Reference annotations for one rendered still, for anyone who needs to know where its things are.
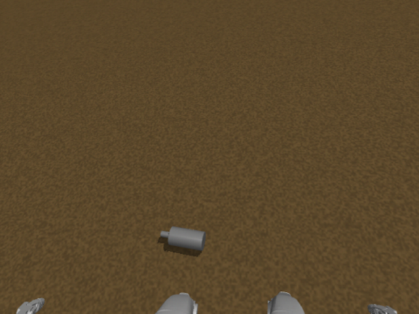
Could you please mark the left robot hand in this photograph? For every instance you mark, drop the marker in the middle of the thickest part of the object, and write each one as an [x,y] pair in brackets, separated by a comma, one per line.
[32,307]

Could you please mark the bottle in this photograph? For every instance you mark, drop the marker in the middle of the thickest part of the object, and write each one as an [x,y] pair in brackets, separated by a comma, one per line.
[187,238]

